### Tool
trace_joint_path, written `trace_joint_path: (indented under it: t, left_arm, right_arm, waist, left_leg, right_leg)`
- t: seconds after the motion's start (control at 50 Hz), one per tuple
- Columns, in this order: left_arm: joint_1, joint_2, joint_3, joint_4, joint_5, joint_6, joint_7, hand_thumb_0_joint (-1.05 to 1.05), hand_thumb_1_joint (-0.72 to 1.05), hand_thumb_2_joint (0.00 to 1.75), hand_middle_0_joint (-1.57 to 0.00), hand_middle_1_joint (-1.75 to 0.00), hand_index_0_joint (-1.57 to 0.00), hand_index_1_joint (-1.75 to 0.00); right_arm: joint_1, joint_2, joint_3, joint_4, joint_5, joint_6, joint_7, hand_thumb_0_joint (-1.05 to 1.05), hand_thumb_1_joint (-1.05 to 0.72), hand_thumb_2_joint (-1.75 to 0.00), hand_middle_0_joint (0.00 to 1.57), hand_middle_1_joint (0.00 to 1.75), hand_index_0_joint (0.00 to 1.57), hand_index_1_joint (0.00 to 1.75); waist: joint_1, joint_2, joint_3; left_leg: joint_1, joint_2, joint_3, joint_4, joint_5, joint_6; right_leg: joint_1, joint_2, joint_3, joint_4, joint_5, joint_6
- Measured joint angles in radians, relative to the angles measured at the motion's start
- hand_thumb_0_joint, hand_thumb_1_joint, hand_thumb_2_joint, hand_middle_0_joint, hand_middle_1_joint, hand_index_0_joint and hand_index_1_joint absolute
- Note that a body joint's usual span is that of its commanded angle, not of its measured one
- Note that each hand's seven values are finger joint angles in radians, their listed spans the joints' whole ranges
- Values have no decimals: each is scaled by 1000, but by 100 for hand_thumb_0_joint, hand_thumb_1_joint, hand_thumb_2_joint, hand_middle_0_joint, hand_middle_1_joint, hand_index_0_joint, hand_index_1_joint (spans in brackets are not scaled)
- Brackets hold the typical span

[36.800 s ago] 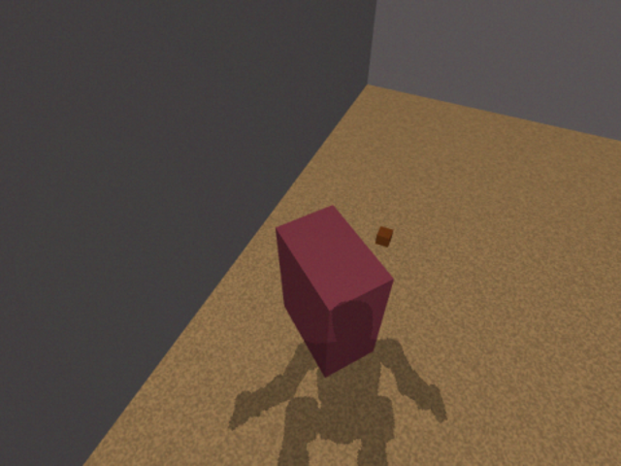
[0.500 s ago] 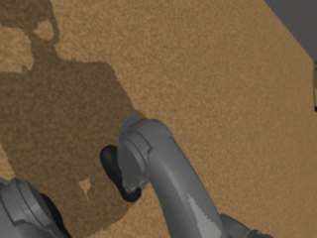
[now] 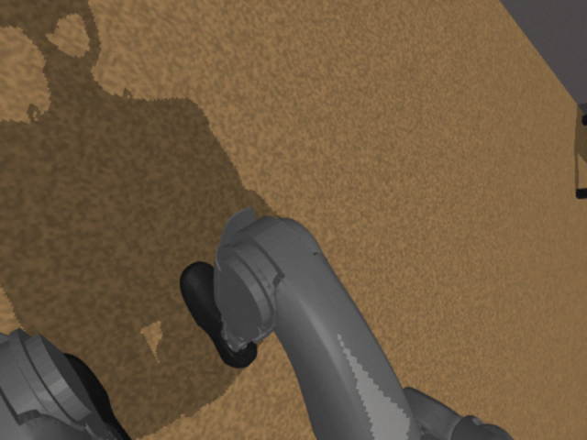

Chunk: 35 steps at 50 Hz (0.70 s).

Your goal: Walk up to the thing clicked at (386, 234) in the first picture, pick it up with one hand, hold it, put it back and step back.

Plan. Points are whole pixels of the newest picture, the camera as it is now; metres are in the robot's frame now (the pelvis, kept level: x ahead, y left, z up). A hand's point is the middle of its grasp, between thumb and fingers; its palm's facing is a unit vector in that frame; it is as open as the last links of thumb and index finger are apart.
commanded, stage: close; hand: left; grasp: from above
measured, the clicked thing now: out of the picture +0.44 +0.37 -0.30
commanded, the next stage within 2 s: settle in 1.72 s
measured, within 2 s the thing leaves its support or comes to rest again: neither
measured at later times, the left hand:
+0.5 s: hand out of the picture +0.44 +0.36 -0.28, palm faces -0.16 -0.41 -0.90, open 11.5 cm
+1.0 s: hand out of the picture +0.43 +0.36 -0.28, palm faces -0.17 -0.41 -0.90, open 9.1 cm
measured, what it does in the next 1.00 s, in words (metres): stands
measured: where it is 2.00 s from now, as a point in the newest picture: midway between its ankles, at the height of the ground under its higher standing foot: (169, 378)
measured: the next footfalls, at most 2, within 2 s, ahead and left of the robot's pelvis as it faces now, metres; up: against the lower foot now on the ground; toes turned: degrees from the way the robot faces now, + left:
none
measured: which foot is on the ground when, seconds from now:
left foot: down 0.00-1.00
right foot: down 0.00-1.00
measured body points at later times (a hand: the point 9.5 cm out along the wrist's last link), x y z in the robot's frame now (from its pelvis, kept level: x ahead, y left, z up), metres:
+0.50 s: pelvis +0.00 +0.00 +0.00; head +0.31 +0.14 +0.29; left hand +0.45 +0.37 -0.23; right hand +0.03 -0.24 -0.03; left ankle +0.07 +0.12 -0.30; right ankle +0.13 -0.11 -0.30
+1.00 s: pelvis +0.00 +0.00 +0.00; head +0.31 +0.13 +0.29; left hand +0.44 +0.37 -0.23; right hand +0.03 -0.24 -0.03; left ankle +0.07 +0.12 -0.30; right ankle +0.13 -0.11 -0.30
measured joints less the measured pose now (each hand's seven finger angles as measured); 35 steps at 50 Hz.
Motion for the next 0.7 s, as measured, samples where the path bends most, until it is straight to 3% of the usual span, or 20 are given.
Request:
trace_joint_path:
  t: [0.12, 0.32, 0.7]
  left_arm:
    - [0, 14, -1, 3, -13, 2, -9, 0, -39, 88, -14, -105, -17, -102]
    - [-1, 1, -38, 5, -2, -1, -28, 0, -23, 76, -23, -97, -28, -93]
    - [4, -5, -22, -14, -9, 6, -8, 0, 2, 56, -42, -79, -48, -74]
  right_arm:
    - [-7, 0, 6, 0, 0, -3, -5, 1, -93, -90, 20, 30, 20, 30]
    - [-5, 6, 2, 9, 1, -3, -15, 1, -92, -89, 20, 30, 20, 30]
    - [7, -2, 1, 0, -1, -5, -9, 1, -92, -89, 20, 30, 20, 30]
  waist:
    - [-2, 0, -3]
    - [1, 8, -13]
    - [-3, -4, -7]
  left_leg:
    - [-2, 0, -1, 1, 3, 1]
    - [-2, -1, 0, 0, 4, 5]
    - [-2, 3, 2, 0, -2, 5]
  right_leg:
    - [-2, 1, -1, 0, 4, 1]
    - [2, 0, 0, -3, 3, 4]
    - [-1, 3, 1, -3, 0, 4]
